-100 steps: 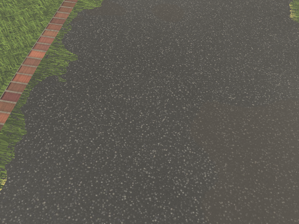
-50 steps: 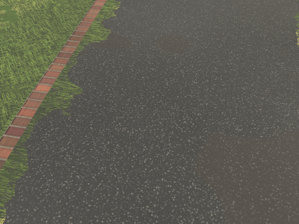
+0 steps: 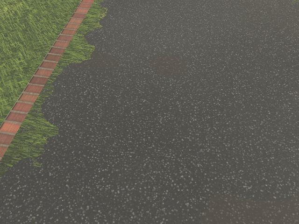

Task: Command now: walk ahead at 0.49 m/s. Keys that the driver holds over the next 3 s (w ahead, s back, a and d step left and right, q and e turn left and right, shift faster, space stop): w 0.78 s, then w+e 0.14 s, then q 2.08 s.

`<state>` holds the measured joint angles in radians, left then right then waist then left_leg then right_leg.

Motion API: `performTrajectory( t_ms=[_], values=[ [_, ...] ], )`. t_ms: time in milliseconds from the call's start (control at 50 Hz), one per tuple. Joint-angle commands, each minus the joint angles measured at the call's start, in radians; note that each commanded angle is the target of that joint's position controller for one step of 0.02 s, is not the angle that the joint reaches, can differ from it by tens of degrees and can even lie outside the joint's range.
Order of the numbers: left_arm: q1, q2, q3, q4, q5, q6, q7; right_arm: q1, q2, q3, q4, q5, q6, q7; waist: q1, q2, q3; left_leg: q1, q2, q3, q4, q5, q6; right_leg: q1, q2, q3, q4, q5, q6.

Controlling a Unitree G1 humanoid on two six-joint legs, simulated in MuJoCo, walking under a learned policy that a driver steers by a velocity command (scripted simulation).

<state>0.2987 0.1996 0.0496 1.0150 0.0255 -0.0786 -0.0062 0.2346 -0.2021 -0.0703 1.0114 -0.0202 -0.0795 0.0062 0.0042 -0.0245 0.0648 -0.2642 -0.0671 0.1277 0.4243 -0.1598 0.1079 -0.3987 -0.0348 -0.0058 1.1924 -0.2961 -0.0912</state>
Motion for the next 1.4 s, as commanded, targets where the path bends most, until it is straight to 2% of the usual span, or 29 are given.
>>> performTrajectory(
  t_ms=[20, 60, 160, 280, 340, 380, 400, 420, 440, 460, 480, 500, 540, 620, 740, 840, 900, 920, 940, 960, 980, 1000, 1020, 1040, 1080, 1140, 1180, 1320, 1400],
  values=[
    [0.096, 0.016, 0.006, -0.024, 0.016, 0.024, -0.013, 0.099, -0.048, 0.004, 0.001, 0.004, -0.031, -0.008, 0.034, 0.053, -0.029, 0.077, 0.283, -0.299, -0.278, 0.113, 0.113, -0.108, -0.064, 0.032, -0.039, 0.040, 0.016],
    [0.014, 0.025, 0.007, -0.057, 0.016, 0.037, -0.018, 0.132, -0.079, 0.000, 0.009, 0.006, -0.035, -0.009, 0.031, 0.057, -0.001, 0.084, 0.272, -0.258, -0.308, 0.121, 0.117, -0.178, -0.081, 0.012, -0.105, 0.097, 0.036],
    [-0.212, 0.033, -0.001, -0.138, 0.003, 0.037, -0.025, 0.216, -0.075, 0.011, 0.019, 0.009, -0.032, -0.006, -0.020, 0.068, 0.042, 0.157, 0.234, -0.185, -0.329, 0.231, 0.095, -0.260, -0.079, -0.039, -0.377, 0.264, 0.070],
    [-0.363, 0.036, -0.007, -0.195, -0.004, 0.026, -0.024, 0.314, -0.084, 0.013, 0.053, 0.000, -0.028, -0.017, -0.068, 0.092, 0.053, 0.341, 0.268, -0.155, -0.270, 0.401, 0.091, -0.253, -0.031, -0.079, -0.578, 0.279, 0.036],
    [-0.326, 0.054, 0.002, -0.197, -0.003, 0.013, -0.018, 0.284, -0.105, 0.007, 0.055, -0.007, -0.024, -0.027, -0.028, 0.102, 0.033, 0.398, 0.291, -0.135, -0.168, 0.640, 0.073, -0.154, 0.012, -0.093, -0.642, 0.173, -0.010],
    [-0.106, 0.084, 0.023, -0.127, 0.001, 0.000, -0.004, 0.251, -0.125, 0.001, 0.053, -0.006, -0.018, -0.027, 0.070, 0.095, -0.079, 0.377, 0.263, -0.100, 0.084, 0.829, 0.045, 0.110, 0.078, -0.121, -0.718, 0.157, -0.051],
    [0.070, 0.126, 0.041, -0.073, 0.019, -0.011, 0.005, 0.239, -0.112, 0.006, 0.041, 0.002, -0.016, -0.025, 0.135, 0.069, -0.178, 0.228, 0.225, -0.076, 0.301, 0.663, 0.026, 0.365, 0.015, -0.055, -0.731, 0.178, -0.085],
    [0.211, 0.232, 0.068, -0.057, 0.045, -0.014, 0.015, 0.286, -0.034, 0.025, 0.001, 0.037, -0.017, -0.014, 0.144, -0.101, -0.325, -0.082, 0.112, -0.017, 0.668, 0.205, -0.016, 0.663, -0.275, 0.332, -0.762, 0.067, -0.174],
    [0.186, 0.248, 0.075, -0.053, 0.017, 0.003, 0.002, 0.333, -0.056, 0.010, 0.009, 0.041, -0.018, -0.009, 0.106, -0.184, -0.395, -0.278, -0.017, -0.117, 0.902, -0.356, -0.020, 0.727, -0.398, 0.695, -0.907, 0.078, -0.256],
    [0.062, 0.205, 0.064, -0.070, -0.007, 0.009, -0.003, 0.245, -0.095, -0.001, -0.007, 0.022, -0.011, -0.012, 0.060, -0.066, -0.243, -0.357, 0.063, -0.184, 0.938, -0.274, -0.009, 0.596, -0.352, 0.555, -0.919, 0.013, -0.223],
    [-0.015, 0.131, 0.044, -0.083, -0.012, 0.003, -0.007, 0.167, -0.080, 0.003, -0.027, 0.013, -0.017, -0.007, 0.047, -0.009, -0.123, -0.365, 0.099, -0.179, 0.890, -0.196, -0.009, 0.446, -0.312, 0.423, -0.955, 0.047, -0.194],
    [-0.050, 0.088, 0.031, -0.079, -0.008, -0.003, -0.007, 0.144, -0.058, 0.004, -0.029, 0.009, -0.015, -0.005, 0.014, 0.009, -0.059, -0.329, 0.133, -0.174, 0.819, -0.148, -0.010, 0.341, -0.260, 0.326, -0.991, 0.106, -0.151],
    [-0.031, 0.044, 0.014, -0.050, -0.010, -0.017, 0.002, 0.171, -0.030, 0.005, -0.021, -0.017, 0.011, 0.007, -0.031, -0.023, -0.036, -0.245, 0.159, -0.167, 0.736, -0.116, -0.029, 0.239, -0.195, 0.205, -1.023, 0.209, -0.108],
    [0.062, 0.096, 0.020, -0.017, -0.014, -0.036, 0.007, 0.078, -0.030, 0.004, -0.060, -0.021, 0.039, 0.021, -0.038, -0.024, -0.011, -0.323, 0.177, -0.127, 0.646, -0.030, -0.064, 0.244, -0.169, 0.123, -1.064, 0.326, -0.119],
    [0.163, 0.091, 0.008, 0.003, -0.015, -0.033, 0.007, -0.172, -0.027, 0.018, -0.147, -0.005, 0.037, 0.027, 0.019, -0.034, 0.032, -0.383, 0.167, -0.071, 0.339, 0.147, -0.091, 0.323, -0.134, 0.050, -1.081, 0.443, -0.101],
    [0.244, 0.102, 0.008, 0.034, -0.006, -0.025, 0.019, -0.296, -0.043, 0.022, -0.200, -0.003, 0.026, 0.023, 0.055, -0.040, 0.050, -0.391, 0.133, -0.062, 0.193, 0.129, -0.065, 0.473, -0.176, 0.079, -1.021, 0.558, -0.114],
    [0.197, 0.133, 0.017, 0.025, 0.002, -0.019, 0.026, -0.243, -0.068, 0.013, -0.203, 0.001, 0.007, 0.017, 0.008, -0.047, 0.023, -0.273, 0.096, -0.066, 0.120, 0.024, -0.036, 0.507, -0.189, 0.095, -0.914, 0.740, -0.098],
    [0.174, 0.144, 0.021, 0.020, 0.002, -0.018, 0.025, -0.157, -0.084, 0.004, -0.178, 0.001, 0.000, 0.010, -0.029, -0.052, -0.020, -0.149, 0.063, -0.054, 0.090, -0.006, -0.023, 0.489, -0.175, 0.090, -0.822, 0.845, -0.083],
    [0.148, 0.145, 0.022, 0.018, -0.004, -0.016, 0.023, 0.011, -0.098, -0.006, -0.120, -0.009, -0.011, -0.001, -0.102, -0.024, -0.105, 0.037, 0.042, -0.031, 0.015, 0.073, 0.000, 0.462, -0.126, 0.037, -0.640, 0.883, -0.055],
    [0.156, 0.115, 0.013, 0.000, -0.018, -0.019, 0.023, 0.174, -0.154, -0.022, -0.078, -0.036, -0.023, -0.015, -0.145, 0.020, -0.225, 0.295, 0.178, -0.151, 0.036, 0.177, 0.039, 0.298, -0.075, 0.000, -0.398, 0.646, -0.027],
    [0.308, 0.004, -0.008, -0.004, -0.073, -0.014, 0.019, 0.258, -0.265, -0.050, -0.066, -0.052, -0.021, -0.015, -0.106, 0.258, -0.385, 0.600, 0.496, -0.587, 0.016, 0.408, 0.209, -0.040, 0.103, -0.081, 0.013, -0.016, 0.036],
    [0.288, 0.090, 0.018, 0.013, -0.043, -0.010, 0.025, 0.219, -0.232, -0.045, -0.066, -0.002, -0.005, -0.006, -0.090, 0.171, -0.398, 0.542, 0.494, -0.699, -0.042, 0.643, 0.240, -0.098, 0.124, 0.050, 0.136, -0.236, 0.032],
    [0.208, 0.079, 0.020, -0.009, -0.028, -0.007, 0.026, 0.099, -0.177, -0.026, -0.081, 0.011, -0.006, -0.003, -0.041, 0.113, -0.259, 0.414, 0.455, -0.524, -0.031, 0.720, 0.223, -0.134, 0.068, 0.073, 0.142, -0.182, 0.034],
    [0.141, 0.059, 0.014, -0.021, -0.011, -0.009, 0.025, 0.039, -0.101, -0.004, -0.084, 0.011, -0.010, 0.000, -0.030, 0.069, -0.159, 0.305, 0.401, -0.424, -0.055, 0.769, 0.194, -0.151, 0.032, 0.057, 0.082, -0.138, 0.040],
    [0.103, 0.054, 0.019, -0.036, 0.015, 0.012, 0.018, 0.017, -0.044, 0.017, -0.065, 0.019, -0.012, -0.009, 0.012, 0.093, -0.096, 0.170, 0.304, -0.316, -0.109, 0.762, 0.136, -0.094, -0.007, 0.041, -0.039, -0.086, 0.058],
    [0.093, 0.036, 0.016, -0.059, 0.008, 0.043, 0.017, 0.028, -0.115, 0.004, -0.067, 0.012, -0.015, -0.011, 0.048, 0.088, -0.131, 0.100, 0.276, -0.278, -0.105, 0.883, 0.150, -0.027, 0.015, 0.017, -0.118, -0.057, 0.089],
    [0.052, 0.044, 0.014, -0.081, 0.004, 0.058, 0.025, 0.038, -0.151, -0.005, -0.077, 0.006, -0.007, -0.011, 0.049, 0.087, -0.142, 0.073, 0.268, -0.277, -0.107, 0.844, 0.158, -0.037, 0.018, 0.010, -0.179, -0.036, 0.102],
    [-0.144, 0.085, 0.013, -0.161, -0.009, 0.088, 0.042, 0.108, -0.167, -0.024, -0.102, -0.001, 0.047, -0.012, -0.012, 0.126, -0.109, 0.041, 0.247, -0.394, -0.132, 0.349, 0.140, -0.064, 0.024, 0.028, -0.331, 0.015, 0.113],
    [-0.176, 0.089, 0.009, -0.191, -0.021, 0.083, 0.056, 0.114, -0.182, -0.041, -0.120, -0.006, 0.074, -0.018, -0.035, 0.144, -0.088, 0.067, 0.249, -0.482, -0.086, 0.293, 0.145, -0.043, 0.048, 0.042, -0.431, -0.072, 0.108]
  ],
)
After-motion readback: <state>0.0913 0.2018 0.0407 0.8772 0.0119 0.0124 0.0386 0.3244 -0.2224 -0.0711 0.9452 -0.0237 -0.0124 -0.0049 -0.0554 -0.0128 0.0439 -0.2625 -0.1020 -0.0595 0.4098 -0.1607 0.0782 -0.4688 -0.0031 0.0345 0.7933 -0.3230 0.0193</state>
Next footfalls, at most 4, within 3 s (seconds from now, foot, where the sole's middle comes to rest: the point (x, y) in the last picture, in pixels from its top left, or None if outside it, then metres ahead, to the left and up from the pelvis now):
0.40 right None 0.40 -0.12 -0.77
0.96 left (141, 173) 0.71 0.06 -0.77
1.50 right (179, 169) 0.73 -0.12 -0.77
1.98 left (138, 192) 0.61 0.07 -0.77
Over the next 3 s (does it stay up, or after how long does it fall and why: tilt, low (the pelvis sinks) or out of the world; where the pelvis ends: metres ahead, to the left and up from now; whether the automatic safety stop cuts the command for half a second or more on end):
stays up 0.62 -0.03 0.00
